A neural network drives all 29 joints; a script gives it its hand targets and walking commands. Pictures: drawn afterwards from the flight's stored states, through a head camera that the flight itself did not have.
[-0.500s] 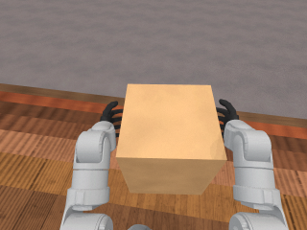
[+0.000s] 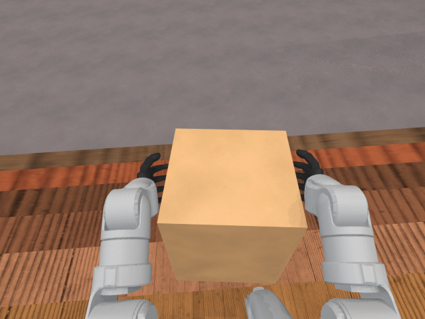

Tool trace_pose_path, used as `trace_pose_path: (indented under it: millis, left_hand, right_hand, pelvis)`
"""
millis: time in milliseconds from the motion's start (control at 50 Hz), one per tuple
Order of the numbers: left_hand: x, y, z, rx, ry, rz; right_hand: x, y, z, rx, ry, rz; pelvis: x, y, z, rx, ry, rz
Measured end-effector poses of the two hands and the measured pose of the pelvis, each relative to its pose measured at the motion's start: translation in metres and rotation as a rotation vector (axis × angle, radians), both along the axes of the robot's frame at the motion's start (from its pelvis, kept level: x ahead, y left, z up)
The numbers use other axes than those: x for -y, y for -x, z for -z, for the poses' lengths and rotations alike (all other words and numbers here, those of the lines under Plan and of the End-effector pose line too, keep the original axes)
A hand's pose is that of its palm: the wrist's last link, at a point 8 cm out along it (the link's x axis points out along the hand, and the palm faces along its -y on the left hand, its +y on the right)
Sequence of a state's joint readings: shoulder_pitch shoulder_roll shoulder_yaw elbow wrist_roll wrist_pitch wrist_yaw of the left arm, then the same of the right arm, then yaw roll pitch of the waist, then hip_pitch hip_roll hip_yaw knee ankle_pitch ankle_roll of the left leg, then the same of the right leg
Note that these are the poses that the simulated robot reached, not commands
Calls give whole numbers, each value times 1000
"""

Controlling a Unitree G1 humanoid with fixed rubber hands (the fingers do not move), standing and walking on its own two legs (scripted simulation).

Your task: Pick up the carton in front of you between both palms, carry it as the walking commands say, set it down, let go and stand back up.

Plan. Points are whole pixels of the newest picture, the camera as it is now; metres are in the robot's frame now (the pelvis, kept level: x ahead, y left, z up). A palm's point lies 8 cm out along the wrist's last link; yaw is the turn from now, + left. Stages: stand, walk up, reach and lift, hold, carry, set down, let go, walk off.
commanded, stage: carry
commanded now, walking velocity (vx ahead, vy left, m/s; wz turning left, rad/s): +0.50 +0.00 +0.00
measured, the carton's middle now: (228, 209) +0.34 -0.04 +0.00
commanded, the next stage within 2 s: none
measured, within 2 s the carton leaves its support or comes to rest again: neither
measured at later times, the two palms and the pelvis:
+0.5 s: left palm (144, 117) +0.69 +0.16 -0.06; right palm (242, 104) +0.72 -0.13 -0.06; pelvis +0.36 -0.02 -0.14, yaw +0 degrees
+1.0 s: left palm (166, 80) +1.08 +0.13 -0.20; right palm (235, 73) +1.08 -0.17 -0.19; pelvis +0.74 +0.00 -0.30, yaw +1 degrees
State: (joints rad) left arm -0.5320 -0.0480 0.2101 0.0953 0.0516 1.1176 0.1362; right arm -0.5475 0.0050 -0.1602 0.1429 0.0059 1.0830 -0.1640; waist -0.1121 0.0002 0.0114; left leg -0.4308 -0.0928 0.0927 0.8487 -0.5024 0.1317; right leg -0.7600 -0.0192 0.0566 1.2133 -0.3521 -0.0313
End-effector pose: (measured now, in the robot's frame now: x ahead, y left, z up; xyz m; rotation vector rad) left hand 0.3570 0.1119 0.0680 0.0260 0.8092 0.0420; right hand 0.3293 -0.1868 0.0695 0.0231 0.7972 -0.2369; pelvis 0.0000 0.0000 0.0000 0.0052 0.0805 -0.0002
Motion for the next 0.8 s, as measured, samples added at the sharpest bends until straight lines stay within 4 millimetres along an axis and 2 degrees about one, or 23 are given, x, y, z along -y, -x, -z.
trace_pose_path:
  millis: [60, 120, 180, 220, 260, 340, 420, 500, 560, 620, 660, 720, 800]
  left_hand:
    - [2, -40, 12, 27, 13, -10]
    - [3, -85, 21, 86, 29, -29]
    - [1, -134, 29, 163, 15, -61]
    - [-8, -163, 38, 208, -15, -95]
    - [-20, -187, 54, 199, -30, -125]
    - [-40, -223, 91, 88, -20, -171]
    - [-49, -269, 113, 22, -34, -180]
    - [-53, -333, 123, 44, -57, -157]
    - [-55, -390, 131, 100, -56, -134]
    - [-52, -454, 147, 169, -34, -82]
    - [-44, -491, 163, 176, -22, -47]
    - [-31, -531, 191, 111, -28, -10]
    - [-21, -577, 226, 25, -16, 5]
  right_hand:
    - [2, -45, 7, 28, 5, -2]
    - [4, -98, 10, 87, 15, -17]
    - [2, -159, 19, 163, 6, -55]
    - [-7, -202, 31, 207, -2, -108]
    - [-20, -237, 47, 198, 2, -153]
    - [-41, -287, 83, 88, 7, -202]
    - [-50, -335, 112, 23, -9, -207]
    - [-53, -390, 131, 45, -32, -183]
    - [-55, -437, 142, 100, -32, -157]
    - [-50, -485, 153, 168, 9, -114]
    - [-43, -510, 167, 173, 28, -87]
    - [-31, -539, 196, 107, 19, -48]
    - [-21, -578, 227, 22, 9, -17]
  pelvis:
    - [3, -41, 10, -4, 2, -10]
    - [9, -89, 29, 3, -9, -19]
    - [16, -144, 62, 29, -24, -14]
    - [21, -180, 89, 40, -13, -8]
    - [26, -207, 107, 36, 0, -3]
    - [33, -257, 119, 27, 16, -9]
    - [31, -306, 125, 19, 10, -11]
    - [19, -362, 140, 19, 14, 3]
    - [9, -412, 164, 24, 28, 7]
    - [-2, -467, 202, 46, 28, -2]
    - [-8, -495, 221, 40, 5, -8]
    - [-16, -533, 235, 30, -8, -8]
    - [-20, -582, 241, 22, -5, 2]
